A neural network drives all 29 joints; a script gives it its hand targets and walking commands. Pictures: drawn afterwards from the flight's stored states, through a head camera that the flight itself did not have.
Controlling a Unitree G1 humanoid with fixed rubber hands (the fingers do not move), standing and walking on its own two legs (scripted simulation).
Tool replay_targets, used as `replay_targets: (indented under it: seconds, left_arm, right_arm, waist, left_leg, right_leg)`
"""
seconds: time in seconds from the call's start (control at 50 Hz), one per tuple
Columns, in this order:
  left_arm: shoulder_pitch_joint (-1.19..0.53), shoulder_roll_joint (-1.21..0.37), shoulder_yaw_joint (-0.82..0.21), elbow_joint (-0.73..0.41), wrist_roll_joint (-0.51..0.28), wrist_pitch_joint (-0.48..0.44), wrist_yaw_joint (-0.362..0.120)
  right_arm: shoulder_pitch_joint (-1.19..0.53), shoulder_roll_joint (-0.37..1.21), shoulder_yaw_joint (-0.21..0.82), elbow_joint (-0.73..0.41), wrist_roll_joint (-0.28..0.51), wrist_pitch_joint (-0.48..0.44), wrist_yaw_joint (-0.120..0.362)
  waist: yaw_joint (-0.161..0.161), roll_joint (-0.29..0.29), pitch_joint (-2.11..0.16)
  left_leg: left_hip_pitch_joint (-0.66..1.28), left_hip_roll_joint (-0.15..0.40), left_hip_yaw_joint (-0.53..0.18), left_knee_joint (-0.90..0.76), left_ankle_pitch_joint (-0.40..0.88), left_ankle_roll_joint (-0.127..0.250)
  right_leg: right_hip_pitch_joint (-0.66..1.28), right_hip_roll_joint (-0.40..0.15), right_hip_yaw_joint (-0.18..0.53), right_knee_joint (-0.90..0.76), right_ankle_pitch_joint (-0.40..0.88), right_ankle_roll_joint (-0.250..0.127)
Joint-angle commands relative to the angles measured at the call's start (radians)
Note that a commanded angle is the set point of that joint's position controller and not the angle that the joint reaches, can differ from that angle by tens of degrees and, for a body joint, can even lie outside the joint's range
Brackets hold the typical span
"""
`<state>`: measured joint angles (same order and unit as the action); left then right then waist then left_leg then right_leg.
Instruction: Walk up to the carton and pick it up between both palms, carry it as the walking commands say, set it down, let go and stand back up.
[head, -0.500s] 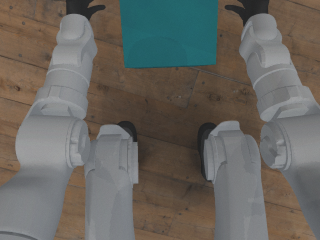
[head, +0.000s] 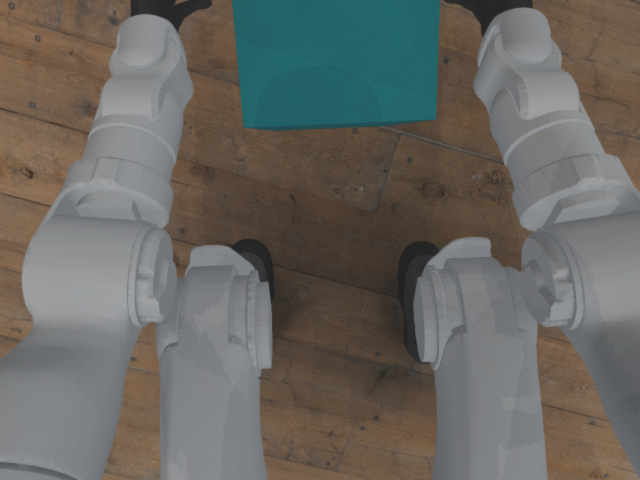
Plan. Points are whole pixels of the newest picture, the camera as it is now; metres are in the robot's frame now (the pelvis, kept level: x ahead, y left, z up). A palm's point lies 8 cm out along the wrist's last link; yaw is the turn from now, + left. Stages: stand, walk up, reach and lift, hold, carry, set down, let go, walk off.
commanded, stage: reach and lift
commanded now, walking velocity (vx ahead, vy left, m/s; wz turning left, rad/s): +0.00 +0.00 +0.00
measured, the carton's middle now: (332, 52) +0.51 +0.01 -0.26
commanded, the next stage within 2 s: none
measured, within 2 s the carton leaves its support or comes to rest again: leaves its support in 0.88 s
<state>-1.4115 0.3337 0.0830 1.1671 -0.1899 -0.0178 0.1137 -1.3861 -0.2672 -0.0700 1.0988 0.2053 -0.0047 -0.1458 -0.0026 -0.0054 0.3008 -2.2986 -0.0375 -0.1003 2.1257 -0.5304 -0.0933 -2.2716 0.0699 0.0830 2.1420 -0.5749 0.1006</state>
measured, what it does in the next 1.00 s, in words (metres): stands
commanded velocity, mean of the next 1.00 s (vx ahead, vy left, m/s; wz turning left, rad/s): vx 0.00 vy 0.00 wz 0.00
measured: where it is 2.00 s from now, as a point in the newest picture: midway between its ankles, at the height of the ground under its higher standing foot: (336, 319)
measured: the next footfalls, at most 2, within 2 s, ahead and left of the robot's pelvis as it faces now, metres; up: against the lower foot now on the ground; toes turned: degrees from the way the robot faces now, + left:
none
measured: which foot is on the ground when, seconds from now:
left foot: down 0.00-1.00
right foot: down 0.00-1.00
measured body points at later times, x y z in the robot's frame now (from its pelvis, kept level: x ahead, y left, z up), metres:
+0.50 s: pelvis +0.00 +0.00 +0.00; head +0.37 +0.01 +0.24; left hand +0.55 +0.15 -0.20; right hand +0.54 -0.12 -0.19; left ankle +0.12 +0.14 -0.35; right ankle +0.11 -0.14 -0.35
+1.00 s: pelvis +0.01 +0.00 -0.01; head +0.37 +0.01 +0.26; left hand +0.55 +0.15 -0.19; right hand +0.54 -0.12 -0.19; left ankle +0.12 +0.15 -0.35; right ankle +0.11 -0.14 -0.35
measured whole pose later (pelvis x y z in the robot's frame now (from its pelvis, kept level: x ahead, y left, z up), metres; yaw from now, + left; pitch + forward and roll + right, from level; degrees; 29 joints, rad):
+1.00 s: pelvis +0.01 +0.00 -0.01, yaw -1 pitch +39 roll -1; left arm -1.38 0.17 0.28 1.04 0.06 0.15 0.10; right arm -1.35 -0.13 -0.32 1.00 -0.06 0.14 -0.13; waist 0.02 -0.01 0.26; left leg -2.28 -0.07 -0.11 2.18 -0.58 -0.11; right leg -2.26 0.12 0.11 2.18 -0.62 0.12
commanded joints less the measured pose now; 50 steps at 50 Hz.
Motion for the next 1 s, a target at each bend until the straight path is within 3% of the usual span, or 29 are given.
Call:
replay_targets:
  seconds: [0.0, 0.28, 0.34, 0.42, 0.5, 0.6, 0.74, 0.98]
  left_arm:
    - [-0.250, 0.074, 0.004, -0.088, 0.005, -0.017, 0.004]
    - [-0.285, -0.036, 0.028, -0.109, 0.084, -0.013, 0.021]
    - [-0.316, -0.137, 0.001, -0.121, 0.081, -0.010, 0.005]
    - [-0.423, -0.394, -0.035, -0.143, 0.105, 0.008, -0.056]
    - [-0.557, -0.772, -0.074, -0.170, 0.149, 0.057, -0.171]
    - [-0.515, -0.946, -0.060, -0.191, 0.189, 0.103, -0.236]
    - [-0.466, -1.043, -0.068, -0.220, 0.190, 0.122, -0.265]
    - [-0.495, -1.074, -0.099, -0.278, 0.177, 0.127, -0.262]
  right_arm:
    - [-0.245, -0.061, -0.005, -0.091, -0.007, -0.018, -0.004]
    - [-0.279, 0.045, -0.034, -0.090, -0.074, -0.019, -0.015]
    - [-0.317, 0.136, -0.008, -0.100, -0.073, -0.017, 0.000]
    - [-0.426, 0.386, 0.033, -0.117, -0.092, -0.001, 0.058]
    - [-0.546, 0.771, 0.058, -0.153, -0.145, 0.052, 0.173]
    - [-0.530, 0.925, 0.043, -0.176, -0.193, 0.094, 0.241]
    - [-0.498, 1.007, 0.045, -0.196, -0.196, 0.109, 0.267]
    - [-0.509, 1.042, 0.076, -0.229, -0.192, 0.118, 0.259]
  waist:
    - [0.005, 0.015, -1.165]
    - [0.020, 0.005, -1.144]
    - [0.021, 0.001, -1.141]
    - [0.022, 0.003, -1.138]
    - [0.024, -0.007, -1.100]
    - [0.031, -0.007, -1.072]
    - [0.031, -0.020, -1.089]
    - [0.037, -0.028, -1.154]
  left_leg:
    - [0.634, -0.008, 0.154, -0.132, 0.278, 0.025]
    - [0.665, -0.040, 0.165, -0.140, 0.276, 0.023]
    - [0.660, -0.047, 0.168, -0.140, 0.279, 0.026]
    - [0.639, -0.066, 0.170, -0.129, 0.276, 0.031]
    - [0.595, -0.097, 0.181, -0.105, 0.246, 0.041]
    - [0.577, -0.111, 0.192, -0.085, 0.283, 0.047]
    - [0.577, -0.118, 0.192, -0.073, 0.360, 0.051]
    - [0.574, -0.123, 0.196, -0.090, 0.350, 0.060]
  right_leg:
    - [0.540, -0.003, -0.148, -0.173, 0.287, -0.023]
    - [0.564, 0.033, -0.153, -0.173, 0.283, -0.014]
    - [0.571, 0.041, -0.153, -0.173, 0.287, -0.017]
    - [0.558, 0.059, -0.154, -0.163, 0.286, -0.024]
    - [0.520, 0.081, -0.162, -0.143, 0.257, -0.035]
    - [0.484, 0.093, -0.181, -0.123, 0.278, -0.037]
    - [0.471, 0.102, -0.189, -0.112, 0.347, -0.042]
    - [0.495, 0.106, -0.183, -0.126, 0.352, -0.044]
